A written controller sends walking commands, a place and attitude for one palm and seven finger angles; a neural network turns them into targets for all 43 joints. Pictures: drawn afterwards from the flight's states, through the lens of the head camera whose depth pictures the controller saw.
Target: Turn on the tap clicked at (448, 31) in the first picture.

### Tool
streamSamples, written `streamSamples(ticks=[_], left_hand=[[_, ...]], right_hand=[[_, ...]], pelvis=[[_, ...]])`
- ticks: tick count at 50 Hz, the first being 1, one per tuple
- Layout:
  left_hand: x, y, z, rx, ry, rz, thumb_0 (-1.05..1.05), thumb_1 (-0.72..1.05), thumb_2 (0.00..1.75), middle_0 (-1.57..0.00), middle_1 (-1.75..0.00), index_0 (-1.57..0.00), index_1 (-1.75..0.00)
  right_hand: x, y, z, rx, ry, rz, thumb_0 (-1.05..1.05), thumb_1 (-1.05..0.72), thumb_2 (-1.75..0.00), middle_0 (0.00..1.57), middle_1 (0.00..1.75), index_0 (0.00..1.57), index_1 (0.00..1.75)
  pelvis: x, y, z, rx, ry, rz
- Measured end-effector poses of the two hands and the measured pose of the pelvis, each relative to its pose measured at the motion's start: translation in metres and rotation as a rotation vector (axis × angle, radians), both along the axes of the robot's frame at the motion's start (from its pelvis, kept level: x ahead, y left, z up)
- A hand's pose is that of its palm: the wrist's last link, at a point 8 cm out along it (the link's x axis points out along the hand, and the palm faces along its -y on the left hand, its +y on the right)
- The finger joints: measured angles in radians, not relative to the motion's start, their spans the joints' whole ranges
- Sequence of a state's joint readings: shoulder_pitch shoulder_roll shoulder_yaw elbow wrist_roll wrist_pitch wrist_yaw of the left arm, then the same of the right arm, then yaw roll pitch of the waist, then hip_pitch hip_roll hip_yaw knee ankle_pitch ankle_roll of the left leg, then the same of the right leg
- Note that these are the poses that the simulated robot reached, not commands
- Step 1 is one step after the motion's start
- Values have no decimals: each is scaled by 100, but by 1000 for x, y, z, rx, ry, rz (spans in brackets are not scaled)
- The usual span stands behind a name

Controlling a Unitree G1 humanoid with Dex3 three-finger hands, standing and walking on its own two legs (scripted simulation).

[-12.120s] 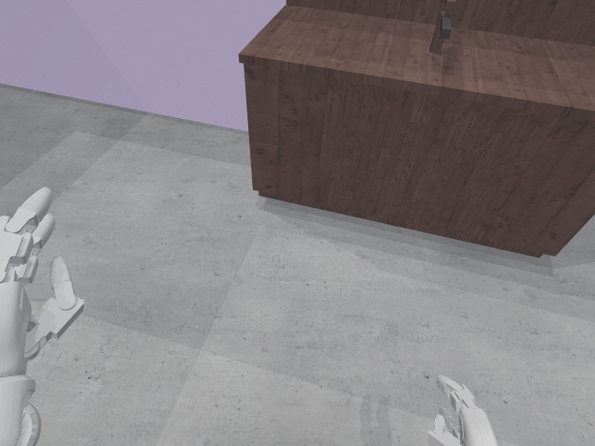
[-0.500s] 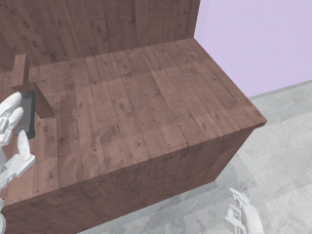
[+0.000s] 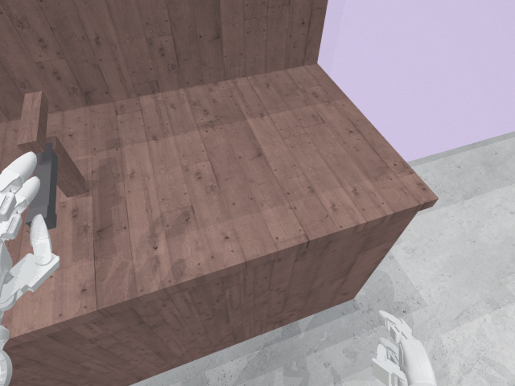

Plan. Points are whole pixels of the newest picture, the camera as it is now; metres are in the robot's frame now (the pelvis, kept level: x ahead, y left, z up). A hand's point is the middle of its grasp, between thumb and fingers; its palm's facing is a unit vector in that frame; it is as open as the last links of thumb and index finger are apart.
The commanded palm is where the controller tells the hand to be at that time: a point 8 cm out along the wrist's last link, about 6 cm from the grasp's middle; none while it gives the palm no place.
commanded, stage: shuffle to correct the standing spot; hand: left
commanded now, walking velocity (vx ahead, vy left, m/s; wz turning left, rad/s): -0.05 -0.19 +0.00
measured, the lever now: (41, 218) +0.32 +0.34 +0.08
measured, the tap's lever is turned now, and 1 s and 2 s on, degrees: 0 0 0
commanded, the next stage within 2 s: come to a stop and stand still in 0.56 s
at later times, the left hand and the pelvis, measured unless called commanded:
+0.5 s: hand (54, 256) +0.22 +0.24 +0.16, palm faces +0.31 -0.85 -0.42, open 7.4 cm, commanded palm +0.16 +0.28 +0.18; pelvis +0.00 +0.00 +0.00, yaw +0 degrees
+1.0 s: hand (40, 275) +0.21 +0.26 +0.14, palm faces +0.25 -0.88 -0.40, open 7.4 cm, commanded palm +0.16 +0.31 +0.18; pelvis -0.01 +0.04 +0.00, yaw -1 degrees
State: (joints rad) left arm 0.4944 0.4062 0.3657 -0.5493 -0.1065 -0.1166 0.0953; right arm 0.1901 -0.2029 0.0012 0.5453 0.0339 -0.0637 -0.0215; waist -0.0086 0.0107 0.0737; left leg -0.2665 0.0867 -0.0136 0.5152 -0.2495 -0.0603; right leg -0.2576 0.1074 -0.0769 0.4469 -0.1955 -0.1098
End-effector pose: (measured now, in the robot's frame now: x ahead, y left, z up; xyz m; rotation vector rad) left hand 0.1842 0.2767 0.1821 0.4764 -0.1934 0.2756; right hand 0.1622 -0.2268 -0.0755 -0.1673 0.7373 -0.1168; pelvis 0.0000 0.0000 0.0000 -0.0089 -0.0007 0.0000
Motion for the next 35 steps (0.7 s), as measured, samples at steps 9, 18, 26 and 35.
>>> streamSamples(ticks=[9, 18, 26, 35], left_hand=[[-3, 1, -2, -17, -7, 20, 1, 89, 90, -21, -30, -21, -30], [1, 2, -3, -22, -12, 14, 1, 89, 90, -21, -30, -21, -30], [2, 1, 0, -4, -5, 5, 1, 89, 90, -21, -30, -21, -30], [-1, 2, -4, -14, 7, 26, 1, 89, 90, -21, -30, -21, -30]], right_hand=[[-4, -3, -2, -7, 17, 2, 1, -90, -90, 20, 30, 20, 30], [-2, -3, 0, -17, 18, 1, 1, -90, -90, 20, 30, 20, 30], [4, 0, 1, -4, 3, 5, 1, -90, -90, 20, 30, 20, 30], [5, 0, -1, 0, 8, 9, 1, -90, -90, 20, 30, 20, 30]], pelvis=[[0, -2, -1, -1, 0, 4], [1, 0, 0, -1, 2, 4], [2, 0, 0, -1, 2, 3], [3, -1, -1, -3, 3, 5]])
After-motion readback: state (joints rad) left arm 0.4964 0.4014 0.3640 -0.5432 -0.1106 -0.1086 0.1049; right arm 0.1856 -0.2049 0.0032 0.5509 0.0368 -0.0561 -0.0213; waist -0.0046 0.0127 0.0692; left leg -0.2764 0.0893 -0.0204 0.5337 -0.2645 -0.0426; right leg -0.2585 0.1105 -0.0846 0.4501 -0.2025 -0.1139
